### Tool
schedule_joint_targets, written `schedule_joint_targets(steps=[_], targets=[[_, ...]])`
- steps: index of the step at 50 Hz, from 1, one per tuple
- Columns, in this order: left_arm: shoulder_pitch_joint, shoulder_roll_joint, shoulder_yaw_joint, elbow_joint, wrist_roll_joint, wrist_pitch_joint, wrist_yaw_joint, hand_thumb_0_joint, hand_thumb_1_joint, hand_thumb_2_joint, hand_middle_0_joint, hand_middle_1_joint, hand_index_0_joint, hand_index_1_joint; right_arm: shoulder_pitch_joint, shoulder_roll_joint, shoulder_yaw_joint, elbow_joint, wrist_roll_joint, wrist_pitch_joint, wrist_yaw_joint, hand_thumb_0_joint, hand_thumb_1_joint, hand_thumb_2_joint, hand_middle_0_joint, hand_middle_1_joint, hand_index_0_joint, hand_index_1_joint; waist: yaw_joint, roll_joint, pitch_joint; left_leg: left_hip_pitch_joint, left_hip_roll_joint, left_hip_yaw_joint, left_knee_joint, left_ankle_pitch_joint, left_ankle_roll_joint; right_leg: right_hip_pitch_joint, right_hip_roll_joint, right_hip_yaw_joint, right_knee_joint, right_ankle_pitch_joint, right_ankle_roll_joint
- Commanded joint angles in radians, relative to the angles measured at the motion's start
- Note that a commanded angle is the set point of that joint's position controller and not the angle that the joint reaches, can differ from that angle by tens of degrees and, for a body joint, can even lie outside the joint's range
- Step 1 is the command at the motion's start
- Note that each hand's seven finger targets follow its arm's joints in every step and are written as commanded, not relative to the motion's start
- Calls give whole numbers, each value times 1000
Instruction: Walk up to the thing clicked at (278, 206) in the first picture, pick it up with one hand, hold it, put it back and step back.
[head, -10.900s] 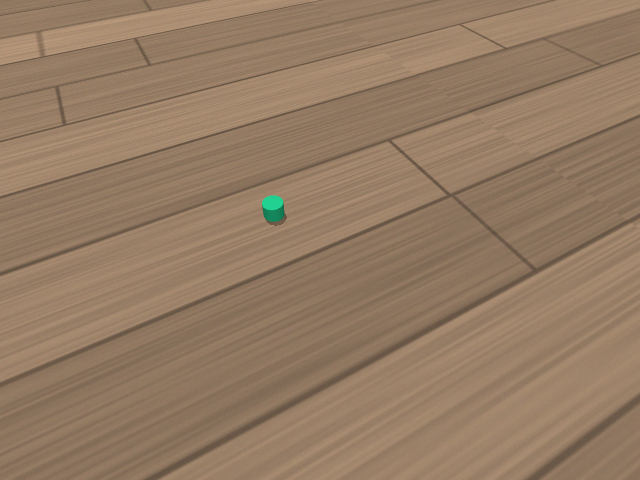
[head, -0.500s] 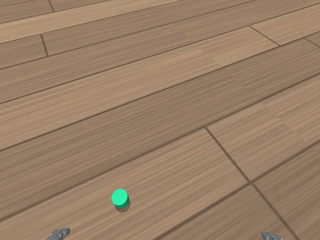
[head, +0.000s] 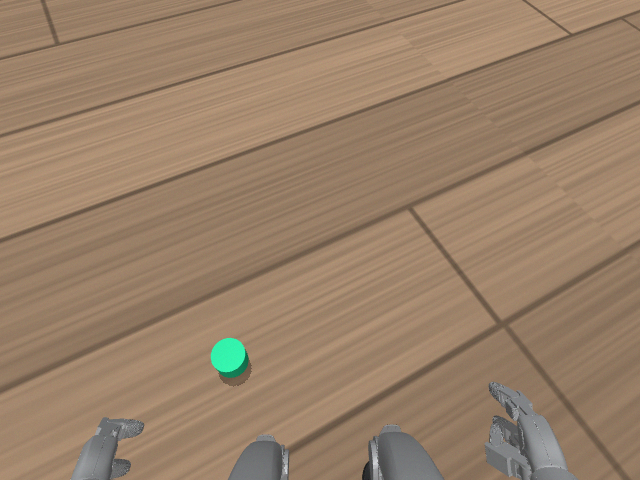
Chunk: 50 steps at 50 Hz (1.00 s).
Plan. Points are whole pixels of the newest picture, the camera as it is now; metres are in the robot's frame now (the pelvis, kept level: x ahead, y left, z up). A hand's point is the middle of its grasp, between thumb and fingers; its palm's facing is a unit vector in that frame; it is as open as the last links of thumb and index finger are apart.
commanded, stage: rise first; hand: left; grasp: from above
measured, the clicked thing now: (230, 358) +0.43 +0.24 -0.66
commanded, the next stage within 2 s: none
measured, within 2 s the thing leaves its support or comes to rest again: neither
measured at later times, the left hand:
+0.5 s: hand (159, 439) +0.20 +0.28 -0.29, palm faces -0.41 -0.61 -0.68, open 14.2 cm
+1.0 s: hand (180, 394) +0.29 +0.30 -0.45, palm faces -0.47 -0.20 -0.86, open 14.0 cm
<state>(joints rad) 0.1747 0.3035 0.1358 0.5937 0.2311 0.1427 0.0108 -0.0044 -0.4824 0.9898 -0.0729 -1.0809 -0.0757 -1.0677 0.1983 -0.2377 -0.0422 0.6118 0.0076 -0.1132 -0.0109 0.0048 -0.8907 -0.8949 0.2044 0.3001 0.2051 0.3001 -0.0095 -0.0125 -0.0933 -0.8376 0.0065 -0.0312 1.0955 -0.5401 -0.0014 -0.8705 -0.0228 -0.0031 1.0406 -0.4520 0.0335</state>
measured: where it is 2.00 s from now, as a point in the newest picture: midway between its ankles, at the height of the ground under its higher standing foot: outside the picture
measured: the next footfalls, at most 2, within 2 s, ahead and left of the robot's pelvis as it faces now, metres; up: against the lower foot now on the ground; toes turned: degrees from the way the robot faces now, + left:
none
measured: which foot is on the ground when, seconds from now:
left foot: down 0.00-1.00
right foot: down 0.00-1.00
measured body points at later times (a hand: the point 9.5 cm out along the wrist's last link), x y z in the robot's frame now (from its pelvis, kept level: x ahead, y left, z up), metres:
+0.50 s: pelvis -0.03 -0.01 -0.14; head +0.14 +0.01 +0.27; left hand +0.22 +0.31 -0.25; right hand +0.18 -0.27 -0.24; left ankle -0.01 +0.12 -0.66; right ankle +0.03 -0.14 -0.66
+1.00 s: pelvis -0.10 +0.00 -0.31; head +0.12 +0.03 +0.09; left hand +0.31 +0.31 -0.40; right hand +0.00 -0.29 -0.43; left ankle -0.01 +0.12 -0.66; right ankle +0.03 -0.14 -0.66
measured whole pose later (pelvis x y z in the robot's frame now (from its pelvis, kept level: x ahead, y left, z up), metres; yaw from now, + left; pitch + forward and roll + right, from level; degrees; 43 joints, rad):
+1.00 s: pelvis -0.10 +0.00 -0.31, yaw -1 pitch +32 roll -5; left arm -0.63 0.66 0.14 1.10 1.03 -0.30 0.20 0.00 -0.52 1.02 -0.07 -1.06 -0.07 -1.05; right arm 0.13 -0.28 -0.04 0.74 -0.05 -0.09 0.09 0.00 -0.89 -0.90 0.20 0.30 0.21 0.30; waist -0.10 0.01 -0.09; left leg -2.10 -0.05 -0.10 2.23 -0.69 -0.02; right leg -2.11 -0.04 -0.02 2.12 -0.57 0.04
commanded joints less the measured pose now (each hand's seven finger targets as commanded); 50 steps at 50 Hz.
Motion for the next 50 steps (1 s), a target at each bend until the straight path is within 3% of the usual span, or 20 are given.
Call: schedule_joint_targets(steps=[1, 3, 6, 10, 13, 17, 20, 21, 24, 27, 30, 33, 40, 43, 45, 47, 50], targets=[[63, 179, 45, -233, 33, 6, 12, 0, -600, 1012, -78, -1050, -62, -1066, 9, -158, -62, -150, 2, -51, -15, 0, -896, -900, 200, 300, 200, 300, -10, 99, -283, 126, 7, -11, -140, 377, -14, 128, 25, -37, -44, 230, -57], [98, 178, 50, -264, 43, 23, 13, 0, -611, 1014, -82, -1036, -64, -1055, 1, -154, -59, -158, -1, -56, -14, 0, -914, -904, 200, 300, 200, 300, -5, 111, -301, 103, 8, -16, -106, 403, -14, 103, 25, -39, -14, 240, -60], [103, 164, 36, -299, 54, 37, 19, 0, -607, 1003, -75, -1039, -63, -1051, -4, -146, -53, -175, -2, -63, -13, 0, -914, -904, 200, 300, 200, 300, -24, 90, -306, 42, 4, -8, -44, 387, -7, 58, 24, -38, 21, 237, -59], [5, 196, 38, -260, 94, 15, 24, 0, -596, 991, -75, -1047, -69, -1053, -28, -153, -49, -182, -5, -82, -10, 0, -920, -906, 200, 300, 200, 300, -42, 77, -271, -89, 1, -12, 50, 310, -2, -78, 21, -40, 113, 180, -59], [-69, 239, 55, -222, 156, -41, 24, 0, -583, 993, -70, -1044, -65, -1049, -34, -163, -53, -183, -8, -98, 0, 0, -906, -902, 200, 300, 200, 300, -40, 89, -303, -194, -9, -10, 137, 227, 0, -183, 15, -30, 209, 122, -60], [-138, 237, 19, -188, 242, -120, 30, 0, -550, 987, -67, -1055, -67, -1056, -46, -180, -64, -174, -5, -116, 10, 0, -867, -892, 200, 300, 200, 300, -41, 97, -396, -292, -20, -10, 240, 168, -3, -298, 13, -21, 325, 89, -58], [-240, 317, 56, -138, 310, -178, 54, 0, -549, 985, -65, -1067, -67, -1064, -55, -203, -70, -146, -2, -118, 17, 0, -870, -893, 200, 300, 200, 300, -36, 116, -455, -375, -21, -20, 323, 170, -8, -400, 11, -21, 430, 90, -61], [-252, 353, 81, -109, 335, -196, 64, 0, -558, 996, -65, -1059, -62, -1063, -54, -207, -69, -134, -1, -116, 20, 0, -869, -893, 200, 300, 200, 300, -16, 127, -470, -405, -23, -18, 354, 183, -8, -427, 9, -20, 465, 99, -63], [-291, 373, 81, -53, 404, -238, 85, 0, -547, 980, -59, -1080, -68, -1071, -43, -216, -79, -107, 1, -106, 32, 0, -885, -897, 200, 300, 200, 300, -7, 128, -575, -450, -33, -2, 458, 260, 0, -479, 10, -18, 547, 155, -67], [-420, 406, 80, -19, 454, -267, 103, 0, -554, 990, -59, -1078, -66, -1071, -26, -226, -84, -70, -5, -97, 44, 0, -889, -898, 200, 300, 200, 300, -11, 130, -625, -521, -37, 7, 542, 277, 1, -524, 5, -19, 614, 174, -65], [-556, 439, 76, 50, 514, -299, 115, 0, -549, 997, -60, -1071, -64, -1067, 4, -228, -92, -43, -9, -86, 53, 0, -885, -897, 200, 300, 200, 300, -29, 55, -672, -648, -45, 26, 631, 197, 17, -522, 6, -15, 645, 139, -56], [-661, 518, 102, 117, 574, -333, 127, 0, -536, 1003, -58, -1066, -63, -1061, 18, -240, -95, -23, -16, -75, 61, 0, -878, -895, 200, 300, 200, 300, -24, 43, -709, -734, -48, 35, 690, 134, 21, -553, 3, -18, 692, 82, -53], [-891, 623, 108, 247, 691, -414, 164, 0, -536, 1016, -57, -1070, -64, -1063, 23, -252, -92, 11, -31, -43, 68, 0, -895, -900, 200, 300, 200, 300, -41, 44, -686, -883, -60, 46, 775, -96, 36, -702, 9, -31, 740, -182, -46], [-963, 648, 98, 281, 737, -438, 187, 0, -545, 1025, -57, -1063, -59, -1061, 37, -252, -84, 25, -40, -28, 72, 0, -897, -902, 200, 300, 200, 300, -59, 89, -692, -876, -62, 39, 796, -110, 33, -750, 8, -52, 782, -188, -50], [-1022, 659, 86, 313, 766, -452, 206, 0, -554, 1039, -59, -1042, -53, -1048, 43, -251, -80, 35, -47, -16, 76, 0, -897, -902, 200, 300, 200, 300, -81, 101, -658, -911, -66, 30, 806, -144, 36, -791, 10, -61, 802, -215, -51], [-1036, 676, 84, 372, 794, -458, 229, 0, -547, 1032, -56, -1037, -55, -1038, 36, -256, -75, 44, -56, -2, 82, 0, -897, -902, 200, 300, 200, 300, -83, 121, -604, -934, -67, 19, 810, -193, 37, -853, 10, -69, 818, -253, -51], [-1088, 669, 57, 423, 847, -465, 262, 0, -546, 1028, -54, -1020, -51, -1023, 49, -265, -67, 57, -65, 19, 93, 0, -897, -902, 200, 300, 200, 300, -93, 197, -595, -882, -64, -9, 797, -192, 26, -935, 5, -94, 869, -216, -60]])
